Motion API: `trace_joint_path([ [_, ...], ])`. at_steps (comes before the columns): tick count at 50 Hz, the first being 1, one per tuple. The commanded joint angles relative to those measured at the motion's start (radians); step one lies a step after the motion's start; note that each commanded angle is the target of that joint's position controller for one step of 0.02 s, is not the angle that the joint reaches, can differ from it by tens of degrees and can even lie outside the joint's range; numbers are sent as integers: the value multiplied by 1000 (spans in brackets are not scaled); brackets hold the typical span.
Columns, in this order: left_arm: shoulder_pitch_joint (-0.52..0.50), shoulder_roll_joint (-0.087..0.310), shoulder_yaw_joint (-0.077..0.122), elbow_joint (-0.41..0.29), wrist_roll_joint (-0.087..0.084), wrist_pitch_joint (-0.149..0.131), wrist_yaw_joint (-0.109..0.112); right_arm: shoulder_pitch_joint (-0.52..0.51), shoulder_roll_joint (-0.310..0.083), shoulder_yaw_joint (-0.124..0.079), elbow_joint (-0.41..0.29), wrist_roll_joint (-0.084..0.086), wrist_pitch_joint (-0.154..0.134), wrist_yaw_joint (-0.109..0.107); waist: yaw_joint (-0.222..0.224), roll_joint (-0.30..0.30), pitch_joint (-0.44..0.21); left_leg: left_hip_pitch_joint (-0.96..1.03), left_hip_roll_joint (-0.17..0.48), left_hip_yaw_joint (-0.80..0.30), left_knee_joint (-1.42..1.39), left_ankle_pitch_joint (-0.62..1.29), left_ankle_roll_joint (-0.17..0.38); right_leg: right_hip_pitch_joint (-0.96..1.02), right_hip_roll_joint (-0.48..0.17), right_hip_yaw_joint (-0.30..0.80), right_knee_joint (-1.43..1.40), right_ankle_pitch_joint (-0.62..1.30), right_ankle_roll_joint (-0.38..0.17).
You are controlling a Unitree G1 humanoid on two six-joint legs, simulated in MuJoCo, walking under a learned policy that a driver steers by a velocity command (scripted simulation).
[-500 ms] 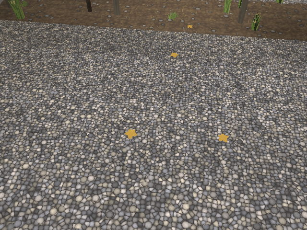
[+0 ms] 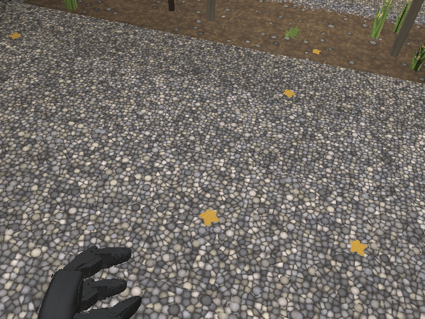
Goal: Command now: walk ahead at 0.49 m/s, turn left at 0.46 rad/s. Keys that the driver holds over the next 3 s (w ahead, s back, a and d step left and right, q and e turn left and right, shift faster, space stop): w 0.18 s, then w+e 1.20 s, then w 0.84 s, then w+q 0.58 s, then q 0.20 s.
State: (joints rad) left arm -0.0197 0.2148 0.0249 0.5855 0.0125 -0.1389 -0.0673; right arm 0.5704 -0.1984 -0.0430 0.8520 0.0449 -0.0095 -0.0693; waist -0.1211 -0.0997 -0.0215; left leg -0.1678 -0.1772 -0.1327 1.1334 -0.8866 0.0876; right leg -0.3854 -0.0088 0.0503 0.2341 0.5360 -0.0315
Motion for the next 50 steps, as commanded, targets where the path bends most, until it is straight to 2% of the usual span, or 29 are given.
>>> trace_joint_path([
  [1, 497, 91, 60, 122, -1, 5, 14, -70, -77, -22, -33, -27, -3, 28, 244, 80, -114, -428, 56, -64, 462, 288, 19, 663, -182, 98, 122, 167, -51],
  [2, 609, 121, 54, 171, 6, -1, 11, 80, -25, 1, -31, -1, -23, 46, 216, -93, -262, -756, 28, -121, 759, 31, -8, 1050, -326, 225, 470, 376, -135],
  [3, 600, 180, 79, 186, -19, 12, 10, 116, -75, 11, -58, 13, -47, 53, 205, -185, -332, -907, 103, -132, 819, 81, -38, 1109, -391, 357, 483, 244, -222],
  [4, 606, 175, 90, 181, -12, 27, 27, 2, -107, 3, -78, 19, -69, 53, 250, -127, -328, -1001, 132, -165, 839, 176, -41, 1047, -435, 404, 389, -64, -312],
  [5, 484, 213, 101, 184, -4, 28, 47, -113, -152, -8, -120, 36, -78, 38, 188, -24, -258, -1028, 151, -130, 684, 408, -39, 840, -478, 592, 162, -670, -365],
  [6, 381, 146, 74, 159, 6, 17, 54, -186, -181, -22, -116, 16, -71, 16, 138, 108, -131, -971, 181, -115, 609, 502, -47, 601, -486, 656, 82, -722, -360],
  [7, 271, 109, 50, 157, 12, 8, 57, -232, -168, -23, -117, -3, -50, 14, 65, 142, 35, -825, 208, -130, 411, 578, -77, 282, -415, 537, 32, -509, -324],
  [9, 204, 91, 38, 165, 7, 8, 43, -224, -107, -16, -105, -56, -42, 26, 29, 113, 90, -573, 276, -33, 47, 689, -117, -4, -224, 241, 1, -396, -229],
  [11, 274, 112, 40, 200, -7, 22, 59, -335, -47, 4, -142, -74, -69, 45, 82, 14, 46, -396, 258, 54, -208, 884, -121, -60, -122, 113, -8, -236, -196],
  [14, 392, 154, 51, 249, -41, 47, 74, -462, -19, 19, -176, -50, -73, 66, 141, 5, 18, -308, 200, 84, -456, 962, -117, 55, -131, 122, -4, -299, -184],
  [18, 471, 172, 56, 277, -53, 75, 77, -557, -95, -1, -217, -40, -80, 81, 159, 31, 48, -297, 186, 72, -615, 868, -79, 208, -192, 225, 49, -506, -164],
  [20, 469, 186, 59, 273, -48, 87, 82, -465, -144, -25, -197, -38, -90, 82, 99, 21, 8, -123, 175, 78, -681, 800, -41, 212, -170, 234, 135, -467, -134],
  [21, 443, 165, 49, 255, -39, 85, 80, -318, -195, -47, -166, -53, -96, 77, 28, 55, -92, 103, 240, 22, -658, 825, 1, 127, -102, 188, 323, -464, -98],
  [22, 471, 99, 28, 231, -14, 77, 80, -143, -274, -69, -142, -58, -91, 72, -19, 220, -256, 430, 452, -192, -622, 880, 78, -98, 17, 87, 661, -782, -45],
  [23, 582, 67, 16, 224, -37, 66, 77, -101, -281, -74, -118, -49, -79, 82, 17, 429, -344, 534, 602, -529, -741, 650, 184, -318, 64, 92, 902, -1130, -24],
  [24, 528, 161, 45, 232, -53, 70, 81, -148, -203, -57, -129, -39, -76, 83, 10, 293, -216, 430, 568, -515, -802, 473, 160, -406, 18, 123, 1008, -1074, -17],
  [25, 446, 185, 57, 207, -54, 79, 86, -231, -167, -43, -140, -40, -77, 82, 27, 238, -89, 289, 534, -382, -839, 494, 124, -423, -13, 100, 1012, -973, -14],
  [26, 420, 168, 60, 204, -44, 91, 91, -309, -138, -33, -147, -47, -80, 86, 63, 187, -26, 169, 486, -283, -880, 584, 106, -382, -44, 92, 982, -894, -2],
  [29, 434, 123, 63, 195, -36, 121, 93, -386, -101, -31, -130, -56, -94, 90, 132, 209, 12, 17, 418, -90, -944, 771, 86, -264, -93, 80, 896, -807, 14],
  [35, 305, 86, 58, 115, -16, 119, 79, -337, -187, -59, -49, -70, -99, 63, 128, 171, 3, 11, 403, 139, -938, 1102, 85, -227, -91, 53, 676, -538, 19],
  [37, 265, 94, 57, 95, -21, 120, 65, -345, -192, -59, -41, -63, -96, 57, 118, 166, 19, -12, 394, 197, -930, 1102, 84, -190, -87, 16, 635, -499, 18],
  [38, 314, 137, 76, 116, -14, 120, 59, -338, -216, -63, -50, -86, -105, 56, 130, 143, -31, 8, 437, 187, -861, 1152, 104, -151, -79, 1, 783, -408, 22],
  [42, 198, 135, 76, 40, -9, 140, 38, -265, -211, -63, -28, -53, -92, 64, 82, 151, 55, 138, 493, 183, -750, 1157, 99, -337, -89, -1, 833, -590, -11],
  [44, 111, 108, 59, -14, -27, 145, 23, -237, -230, -72, -28, -29, -65, 63, 55, 182, 103, 114, 456, 221, -713, 1131, 76, -272, -45, -112, 676, -809, -24],
  [45, 225, 146, 81, 8, -19, 151, 18, -285, -266, -81, -48, -40, -70, 60, 124, 211, 28, 83, 495, 232, -610, 1376, 73, -125, -33, -122, 759, -746, -41],
  [47, 434, 181, 107, 49, -49, 151, 15, -345, -272, -80, -60, 10, -66, 62, 245, 215, -23, -44, 418, 291, -308, 1468, 46, 193, 78, -192, 410, -884, -97],
  [48, 551, 279, 139, 83, -57, 139, 30, -348, -248, -71, -79, -12, -77, 62, 296, 4, -49, -298, 342, 293, 67, 1022, -15, 447, -24, 21, 287, -594, -176],
  [49, 432, 338, 123, 34, -55, 122, 32, -213, -135, -40, -89, -65, -104, 78, 126, -277, -94, -610, 195, 198, 382, 251, -54, 590, -209, 439, 319, -285, -318],
  [50, 473, 301, 105, 5, -50, 90, 12, -285, -224, -57, -145, -41, -138, 87, 193, -155, -219, -706, 166, 26, 373, 295, -53, 585, -324, 742, 104, -412, -454],
])
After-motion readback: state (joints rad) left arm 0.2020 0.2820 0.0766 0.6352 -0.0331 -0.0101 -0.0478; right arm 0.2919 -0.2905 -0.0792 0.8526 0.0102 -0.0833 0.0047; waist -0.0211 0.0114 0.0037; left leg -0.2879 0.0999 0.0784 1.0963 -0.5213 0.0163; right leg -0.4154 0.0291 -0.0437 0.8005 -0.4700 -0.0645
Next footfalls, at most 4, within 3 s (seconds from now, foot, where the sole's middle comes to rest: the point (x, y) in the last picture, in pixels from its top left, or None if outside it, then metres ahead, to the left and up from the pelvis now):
0.02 right None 0.15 -0.10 -0.83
0.42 left None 0.38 0.13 -0.83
0.94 right None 0.47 -0.14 -0.83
1.48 left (202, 240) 0.91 -0.08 -1.01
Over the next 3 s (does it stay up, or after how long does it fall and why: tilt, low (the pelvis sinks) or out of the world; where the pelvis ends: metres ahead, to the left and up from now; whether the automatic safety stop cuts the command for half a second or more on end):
stays up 1.40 -0.53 -0.41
